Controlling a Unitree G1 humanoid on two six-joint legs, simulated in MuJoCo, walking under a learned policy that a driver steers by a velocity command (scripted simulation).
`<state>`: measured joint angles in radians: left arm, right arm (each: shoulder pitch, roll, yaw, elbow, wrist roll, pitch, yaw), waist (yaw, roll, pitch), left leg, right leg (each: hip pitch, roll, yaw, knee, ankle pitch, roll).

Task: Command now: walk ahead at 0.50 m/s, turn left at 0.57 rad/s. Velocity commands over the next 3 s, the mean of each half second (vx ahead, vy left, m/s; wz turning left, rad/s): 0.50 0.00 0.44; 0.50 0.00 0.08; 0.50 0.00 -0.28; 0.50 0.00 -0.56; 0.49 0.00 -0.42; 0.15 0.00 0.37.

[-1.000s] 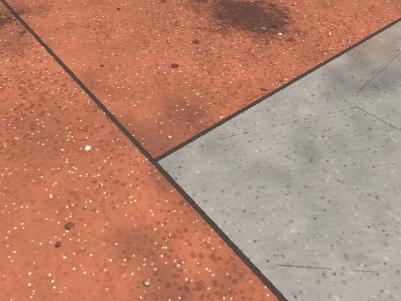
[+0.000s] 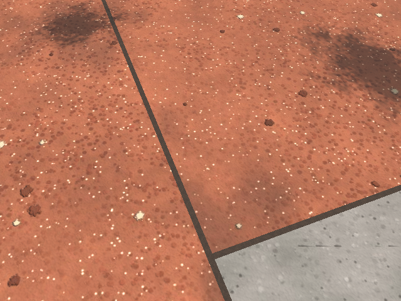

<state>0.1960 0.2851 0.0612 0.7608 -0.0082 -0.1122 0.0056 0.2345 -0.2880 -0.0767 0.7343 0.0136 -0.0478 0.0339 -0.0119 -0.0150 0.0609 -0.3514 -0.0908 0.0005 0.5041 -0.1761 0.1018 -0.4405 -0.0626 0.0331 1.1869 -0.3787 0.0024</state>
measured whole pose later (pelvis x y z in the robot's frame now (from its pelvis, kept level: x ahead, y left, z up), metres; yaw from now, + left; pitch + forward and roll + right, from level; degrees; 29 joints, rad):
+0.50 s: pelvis +0.29 -0.04 +0.00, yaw +13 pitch +1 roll -1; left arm 0.22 0.26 0.06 0.76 0.01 -0.11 -0.03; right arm 0.30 -0.29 -0.05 0.74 0.01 -0.05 -0.01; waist 0.00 0.04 0.02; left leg -0.43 -0.01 -0.08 1.16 -0.37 0.03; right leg -0.30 0.05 -0.01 0.44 -0.17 -0.05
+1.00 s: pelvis +0.53 +0.08 +0.01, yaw +14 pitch +2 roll +0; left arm 0.29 0.31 0.04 0.84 -0.02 -0.08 -0.01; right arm 0.20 -0.27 -0.05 0.71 0.00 -0.07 0.03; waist 0.01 -0.03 0.02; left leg -0.32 -0.04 0.03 0.45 -0.16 0.06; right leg -0.44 -0.06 0.02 1.12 -0.36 -0.02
